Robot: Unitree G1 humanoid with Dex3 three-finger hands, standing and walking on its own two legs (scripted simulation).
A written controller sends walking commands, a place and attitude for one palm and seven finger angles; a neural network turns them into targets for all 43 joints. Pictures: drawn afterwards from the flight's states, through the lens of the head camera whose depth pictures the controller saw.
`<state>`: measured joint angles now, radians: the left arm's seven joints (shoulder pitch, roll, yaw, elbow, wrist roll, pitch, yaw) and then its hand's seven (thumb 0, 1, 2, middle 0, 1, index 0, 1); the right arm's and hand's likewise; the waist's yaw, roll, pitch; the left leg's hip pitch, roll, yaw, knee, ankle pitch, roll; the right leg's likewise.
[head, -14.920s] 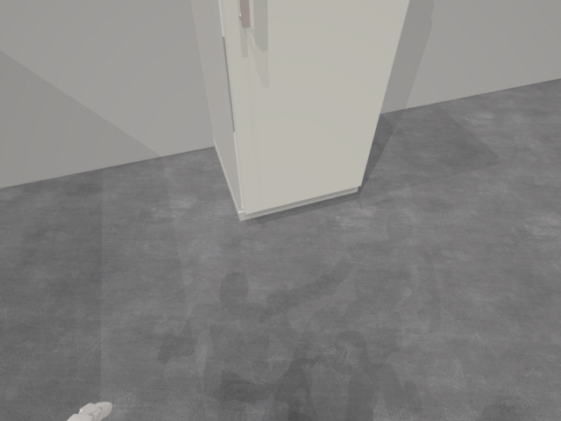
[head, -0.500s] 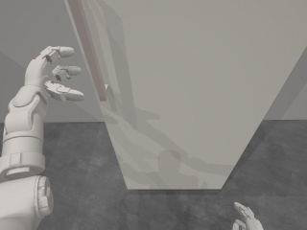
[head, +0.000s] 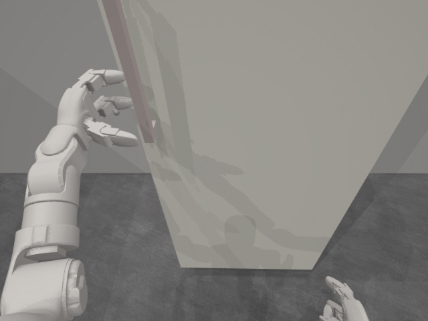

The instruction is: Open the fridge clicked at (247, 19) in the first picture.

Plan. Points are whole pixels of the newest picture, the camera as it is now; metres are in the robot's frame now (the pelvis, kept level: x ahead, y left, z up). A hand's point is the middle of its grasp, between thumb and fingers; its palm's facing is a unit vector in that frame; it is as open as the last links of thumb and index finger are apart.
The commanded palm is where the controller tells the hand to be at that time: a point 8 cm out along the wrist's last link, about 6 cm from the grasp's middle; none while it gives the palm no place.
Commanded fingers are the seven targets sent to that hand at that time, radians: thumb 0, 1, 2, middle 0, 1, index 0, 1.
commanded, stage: feel for the door with the fingertips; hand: left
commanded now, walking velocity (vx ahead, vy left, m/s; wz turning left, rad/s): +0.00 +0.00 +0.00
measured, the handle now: (135, 69) +0.46 +0.17 +0.27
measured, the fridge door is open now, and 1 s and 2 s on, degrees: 0 0 0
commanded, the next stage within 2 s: slide the fingers in behind the handle in 0.46 s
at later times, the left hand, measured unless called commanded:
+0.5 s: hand (127, 105) +0.42 +0.18 +0.22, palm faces +0.07 -1.00 -0.01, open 14.0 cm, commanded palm +0.39 +0.24 +0.22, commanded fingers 0.00 -0.50 0.30 -0.30 -1.20 -0.30 -1.20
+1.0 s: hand (122, 109) +0.40 +0.19 +0.22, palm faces +0.06 -1.00 -0.01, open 13.9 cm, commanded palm +0.37 +0.23 +0.22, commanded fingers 0.00 -0.50 0.30 -0.30 -1.20 -0.30 -1.20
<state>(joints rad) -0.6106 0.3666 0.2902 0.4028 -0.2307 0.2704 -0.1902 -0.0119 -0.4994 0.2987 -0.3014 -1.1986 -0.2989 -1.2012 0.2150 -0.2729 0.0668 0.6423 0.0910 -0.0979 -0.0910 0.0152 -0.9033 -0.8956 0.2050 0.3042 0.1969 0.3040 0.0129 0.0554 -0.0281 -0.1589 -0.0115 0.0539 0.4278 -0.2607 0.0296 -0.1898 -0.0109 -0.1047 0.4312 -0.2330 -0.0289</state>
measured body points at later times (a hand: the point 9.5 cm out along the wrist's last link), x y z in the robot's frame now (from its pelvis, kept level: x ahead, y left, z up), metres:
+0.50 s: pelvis +0.00 -0.01 +0.00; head -0.01 -0.03 +0.45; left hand +0.41 +0.24 +0.23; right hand +0.13 -0.26 -0.11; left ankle -0.02 +0.10 -0.74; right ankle +0.00 -0.10 -0.74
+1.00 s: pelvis -0.01 -0.01 +0.00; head -0.02 -0.03 +0.45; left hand +0.39 +0.24 +0.23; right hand +0.13 -0.26 -0.10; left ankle -0.02 +0.10 -0.74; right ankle +0.00 -0.10 -0.74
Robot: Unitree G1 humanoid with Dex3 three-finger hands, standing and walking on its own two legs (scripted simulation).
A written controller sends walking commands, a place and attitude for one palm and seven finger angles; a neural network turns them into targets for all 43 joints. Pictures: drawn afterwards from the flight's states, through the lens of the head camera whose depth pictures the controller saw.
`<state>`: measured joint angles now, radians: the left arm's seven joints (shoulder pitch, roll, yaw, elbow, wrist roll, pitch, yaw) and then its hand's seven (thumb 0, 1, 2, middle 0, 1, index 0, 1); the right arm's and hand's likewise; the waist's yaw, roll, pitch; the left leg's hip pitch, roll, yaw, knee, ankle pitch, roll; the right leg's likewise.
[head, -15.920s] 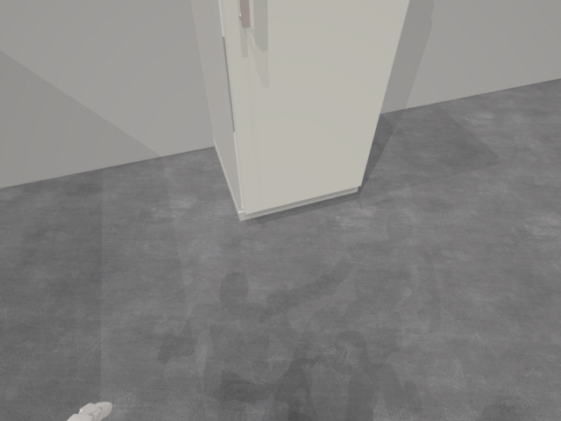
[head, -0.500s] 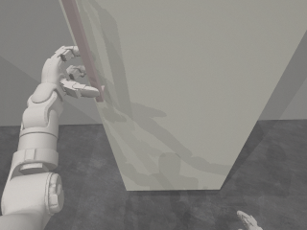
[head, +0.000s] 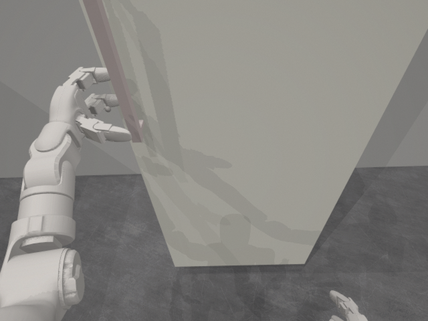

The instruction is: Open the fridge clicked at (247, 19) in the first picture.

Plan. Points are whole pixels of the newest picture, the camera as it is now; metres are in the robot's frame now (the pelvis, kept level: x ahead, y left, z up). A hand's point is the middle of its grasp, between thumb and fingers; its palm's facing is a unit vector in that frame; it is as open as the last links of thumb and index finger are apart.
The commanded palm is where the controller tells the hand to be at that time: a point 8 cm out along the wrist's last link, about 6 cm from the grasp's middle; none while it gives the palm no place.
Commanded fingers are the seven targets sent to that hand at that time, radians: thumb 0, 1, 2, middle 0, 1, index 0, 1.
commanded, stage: slide the fingers in behind the handle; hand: left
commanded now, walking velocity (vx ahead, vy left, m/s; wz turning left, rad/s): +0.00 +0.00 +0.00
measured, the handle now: (119, 69) +0.47 +0.19 +0.27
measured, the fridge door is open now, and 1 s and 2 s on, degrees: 0 0 0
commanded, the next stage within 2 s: grip the handle and tug to test in 1.38 s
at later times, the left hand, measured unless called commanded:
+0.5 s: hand (124, 105) +0.42 +0.18 +0.22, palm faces +0.07 -1.00 +0.00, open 13.9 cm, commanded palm +0.39 +0.22 +0.22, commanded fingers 0.00 -0.50 0.30 -0.30 -1.20 -0.30 -1.20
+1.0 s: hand (136, 107) +0.42 +0.16 +0.22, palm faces +0.08 -1.00 +0.00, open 14.0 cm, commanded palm +0.39 +0.21 +0.22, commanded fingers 0.00 -0.50 0.30 -0.30 -1.20 -0.30 -1.20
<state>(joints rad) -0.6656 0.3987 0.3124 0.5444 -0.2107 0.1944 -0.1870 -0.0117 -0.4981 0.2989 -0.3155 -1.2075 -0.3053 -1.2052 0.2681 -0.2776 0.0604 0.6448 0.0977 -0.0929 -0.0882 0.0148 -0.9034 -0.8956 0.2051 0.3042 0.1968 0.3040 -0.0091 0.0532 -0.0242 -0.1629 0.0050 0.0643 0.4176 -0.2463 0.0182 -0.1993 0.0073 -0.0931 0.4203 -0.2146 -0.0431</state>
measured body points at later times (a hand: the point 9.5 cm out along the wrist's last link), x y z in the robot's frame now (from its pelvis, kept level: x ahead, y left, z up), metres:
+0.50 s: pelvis +0.01 +0.01 +0.00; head +0.00 -0.02 +0.45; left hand +0.41 +0.23 +0.22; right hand +0.17 -0.23 -0.10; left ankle -0.01 +0.11 -0.74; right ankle +0.01 -0.09 -0.74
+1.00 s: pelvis +0.01 +0.00 +0.00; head -0.01 -0.02 +0.45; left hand +0.41 +0.21 +0.22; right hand +0.17 -0.22 -0.10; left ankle -0.01 +0.11 -0.74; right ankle +0.01 -0.09 -0.74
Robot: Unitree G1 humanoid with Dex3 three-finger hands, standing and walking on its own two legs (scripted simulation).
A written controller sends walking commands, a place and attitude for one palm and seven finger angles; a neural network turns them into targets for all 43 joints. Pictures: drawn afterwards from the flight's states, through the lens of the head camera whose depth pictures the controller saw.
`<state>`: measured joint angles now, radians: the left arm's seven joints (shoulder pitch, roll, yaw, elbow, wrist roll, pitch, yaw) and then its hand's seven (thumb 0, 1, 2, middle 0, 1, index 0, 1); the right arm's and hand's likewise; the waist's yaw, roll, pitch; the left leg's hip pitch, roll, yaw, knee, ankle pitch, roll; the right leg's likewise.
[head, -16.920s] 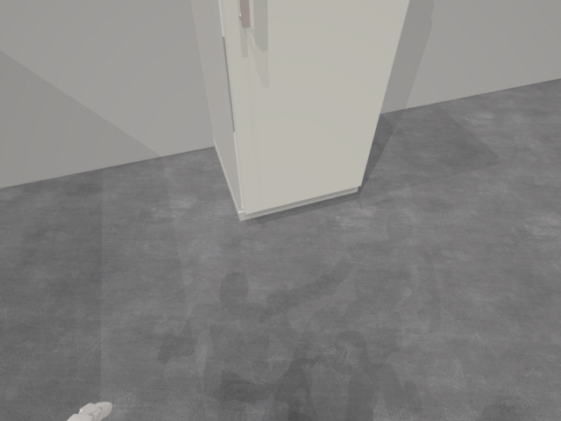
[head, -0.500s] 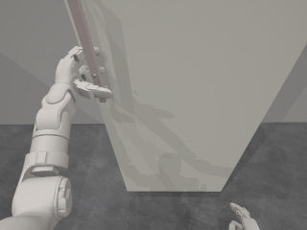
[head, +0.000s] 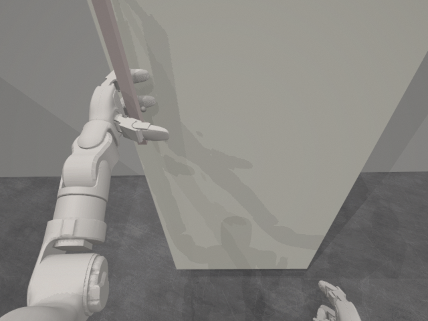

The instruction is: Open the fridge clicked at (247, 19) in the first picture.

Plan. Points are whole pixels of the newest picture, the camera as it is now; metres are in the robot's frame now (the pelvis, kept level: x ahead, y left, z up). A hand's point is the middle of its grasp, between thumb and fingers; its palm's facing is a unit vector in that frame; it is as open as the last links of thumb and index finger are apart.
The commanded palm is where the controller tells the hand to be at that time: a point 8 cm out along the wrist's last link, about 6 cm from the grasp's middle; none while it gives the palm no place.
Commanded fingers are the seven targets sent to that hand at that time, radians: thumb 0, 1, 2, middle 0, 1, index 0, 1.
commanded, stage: slide the fingers in behind the handle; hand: left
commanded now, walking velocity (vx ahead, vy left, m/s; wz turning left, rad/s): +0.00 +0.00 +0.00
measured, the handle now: (127, 71) +0.46 +0.18 +0.27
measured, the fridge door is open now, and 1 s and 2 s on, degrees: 0 0 0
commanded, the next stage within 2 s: grip the handle and tug to test in 0.38 s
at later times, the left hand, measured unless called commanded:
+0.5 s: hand (142, 109) +0.41 +0.15 +0.22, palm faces +0.07 -1.00 +0.00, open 14.0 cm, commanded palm +0.38 +0.20 +0.22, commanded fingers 0.00 -0.41 0.34 -0.31 -1.21 -0.31 -1.21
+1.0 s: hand (141, 109) +0.41 +0.15 +0.22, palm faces +0.07 -1.00 +0.00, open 8.2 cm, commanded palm +0.38 +0.20 +0.22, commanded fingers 0.00 0.76 0.84 -0.44 -1.38 -0.44 -1.38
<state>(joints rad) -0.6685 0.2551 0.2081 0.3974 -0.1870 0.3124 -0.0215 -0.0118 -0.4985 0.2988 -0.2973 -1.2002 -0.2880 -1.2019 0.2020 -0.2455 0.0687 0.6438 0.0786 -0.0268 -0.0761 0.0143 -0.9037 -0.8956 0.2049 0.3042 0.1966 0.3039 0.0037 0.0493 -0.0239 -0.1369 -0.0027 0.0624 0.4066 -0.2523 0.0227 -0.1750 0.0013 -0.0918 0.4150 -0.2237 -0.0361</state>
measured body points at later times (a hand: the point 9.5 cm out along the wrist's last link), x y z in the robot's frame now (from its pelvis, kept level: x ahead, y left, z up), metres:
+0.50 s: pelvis +0.00 +0.00 +0.00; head -0.01 -0.02 +0.45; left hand +0.40 +0.20 +0.23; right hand +0.16 -0.24 -0.10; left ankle -0.02 +0.10 -0.74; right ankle +0.00 -0.09 -0.74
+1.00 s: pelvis +0.00 +0.00 +0.00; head -0.01 -0.02 +0.45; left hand +0.40 +0.21 +0.22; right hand +0.16 -0.23 -0.10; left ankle -0.02 +0.10 -0.74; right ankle +0.00 -0.09 -0.74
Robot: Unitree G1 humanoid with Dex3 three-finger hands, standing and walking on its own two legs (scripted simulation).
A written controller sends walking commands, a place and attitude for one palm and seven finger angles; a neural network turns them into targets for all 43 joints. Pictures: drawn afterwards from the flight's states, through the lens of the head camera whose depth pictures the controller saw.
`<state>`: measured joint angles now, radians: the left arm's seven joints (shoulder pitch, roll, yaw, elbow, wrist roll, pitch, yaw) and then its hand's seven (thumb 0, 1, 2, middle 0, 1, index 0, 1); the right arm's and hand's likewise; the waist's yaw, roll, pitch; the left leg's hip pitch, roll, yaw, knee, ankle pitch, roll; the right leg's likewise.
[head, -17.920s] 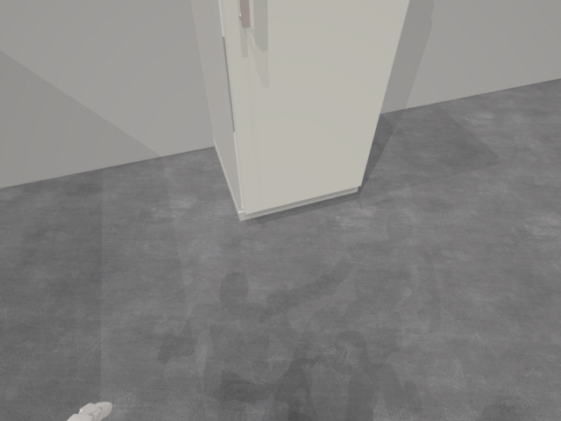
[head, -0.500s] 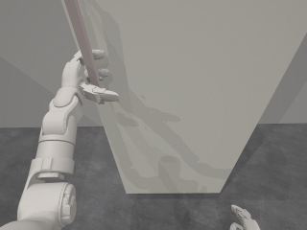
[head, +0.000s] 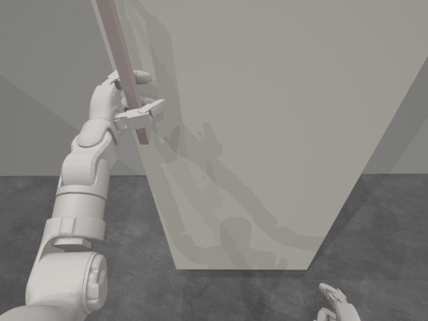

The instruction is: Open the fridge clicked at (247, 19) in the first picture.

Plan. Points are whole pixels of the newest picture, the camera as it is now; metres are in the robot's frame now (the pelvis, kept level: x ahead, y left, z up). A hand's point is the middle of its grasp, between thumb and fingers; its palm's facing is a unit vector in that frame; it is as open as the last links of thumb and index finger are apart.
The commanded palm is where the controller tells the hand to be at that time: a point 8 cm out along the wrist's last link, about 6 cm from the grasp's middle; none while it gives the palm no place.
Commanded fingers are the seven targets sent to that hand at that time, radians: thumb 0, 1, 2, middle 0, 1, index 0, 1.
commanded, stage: grip the handle and tug to test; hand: left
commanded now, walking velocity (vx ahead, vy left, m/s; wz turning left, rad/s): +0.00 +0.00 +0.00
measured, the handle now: (130, 71) +0.46 +0.18 +0.27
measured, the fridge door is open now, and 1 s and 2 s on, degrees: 0 0 8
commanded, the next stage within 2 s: pull the door a little, standing still in 0.90 s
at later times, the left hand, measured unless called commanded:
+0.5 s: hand (142, 109) +0.41 +0.15 +0.22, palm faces +0.05 -1.00 +0.01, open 5.3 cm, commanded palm +0.38 +0.21 +0.22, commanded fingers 0.00 0.90 0.90 -0.45 -1.40 -0.45 -1.40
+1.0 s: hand (142, 113) +0.40 +0.15 +0.22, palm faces +0.05 -1.00 -0.01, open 5.9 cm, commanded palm +0.36 +0.20 +0.22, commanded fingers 0.00 0.90 0.90 -0.45 -1.40 -0.45 -1.40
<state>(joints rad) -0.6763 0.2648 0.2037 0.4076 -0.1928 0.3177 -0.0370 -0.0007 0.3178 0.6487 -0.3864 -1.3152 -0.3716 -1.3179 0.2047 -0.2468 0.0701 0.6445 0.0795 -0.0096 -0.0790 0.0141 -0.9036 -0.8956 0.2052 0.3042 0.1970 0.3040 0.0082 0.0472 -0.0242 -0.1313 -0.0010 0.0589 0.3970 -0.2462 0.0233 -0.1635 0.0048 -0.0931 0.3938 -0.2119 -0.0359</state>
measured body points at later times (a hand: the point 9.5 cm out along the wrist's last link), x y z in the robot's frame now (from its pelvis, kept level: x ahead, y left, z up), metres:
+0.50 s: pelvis +0.00 +0.00 +0.00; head -0.01 -0.01 +0.45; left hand +0.40 +0.21 +0.22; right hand +0.16 -0.23 -0.10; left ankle -0.02 +0.10 -0.74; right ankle +0.00 -0.09 -0.74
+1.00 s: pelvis +0.03 +0.00 +0.00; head +0.01 -0.02 +0.45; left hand +0.39 +0.21 +0.22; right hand +0.20 -0.23 -0.09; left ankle -0.02 +0.10 -0.74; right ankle +0.00 -0.09 -0.74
